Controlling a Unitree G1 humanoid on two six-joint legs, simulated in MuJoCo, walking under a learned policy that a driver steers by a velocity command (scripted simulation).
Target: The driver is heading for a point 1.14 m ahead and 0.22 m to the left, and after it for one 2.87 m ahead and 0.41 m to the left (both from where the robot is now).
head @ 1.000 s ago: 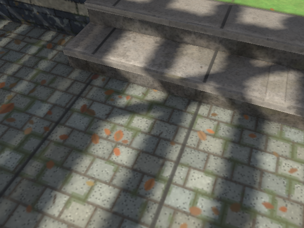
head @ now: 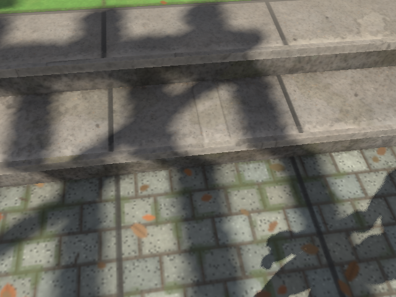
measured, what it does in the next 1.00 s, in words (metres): steps on the spot, turning left: right foot, then left foot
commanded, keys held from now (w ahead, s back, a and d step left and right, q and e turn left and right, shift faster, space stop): q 0.70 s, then e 0.02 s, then w+e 0.28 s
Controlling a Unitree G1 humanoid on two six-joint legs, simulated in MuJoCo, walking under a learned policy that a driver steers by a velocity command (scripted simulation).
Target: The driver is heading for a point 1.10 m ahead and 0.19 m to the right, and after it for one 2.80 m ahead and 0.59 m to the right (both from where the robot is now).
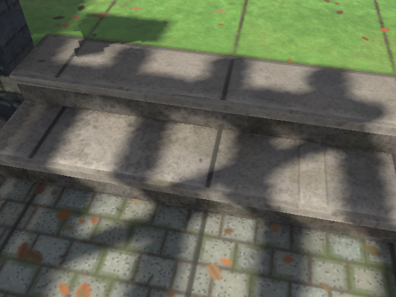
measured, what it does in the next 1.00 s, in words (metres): walks ahead: right foot, then left foot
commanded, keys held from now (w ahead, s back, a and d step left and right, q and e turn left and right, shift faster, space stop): w+e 0.46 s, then w+q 0.54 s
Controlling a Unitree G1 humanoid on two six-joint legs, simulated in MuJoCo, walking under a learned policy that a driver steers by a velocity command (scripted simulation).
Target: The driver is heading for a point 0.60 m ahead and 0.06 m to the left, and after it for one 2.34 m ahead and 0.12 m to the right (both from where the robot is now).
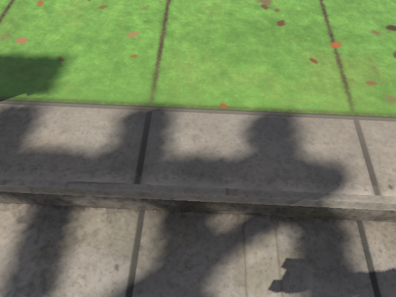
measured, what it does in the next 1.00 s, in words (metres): climbs, turning left: right foot, then left foot 0.16 m higher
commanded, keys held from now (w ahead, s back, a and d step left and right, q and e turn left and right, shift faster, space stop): w+q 0.66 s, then w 0.02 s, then w+e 0.32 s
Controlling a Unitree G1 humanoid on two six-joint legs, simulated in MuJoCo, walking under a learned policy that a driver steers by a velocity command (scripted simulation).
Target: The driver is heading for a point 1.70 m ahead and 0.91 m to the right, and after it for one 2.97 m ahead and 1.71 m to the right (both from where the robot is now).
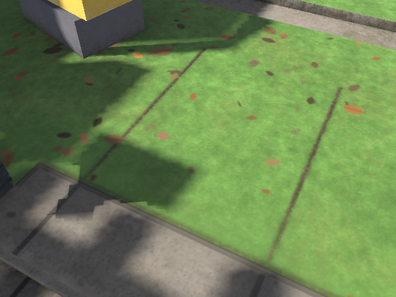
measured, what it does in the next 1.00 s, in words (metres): climbs, turning right: right foot 0.16 m higher, then left foot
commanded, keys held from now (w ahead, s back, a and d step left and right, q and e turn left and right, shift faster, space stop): w+e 1.00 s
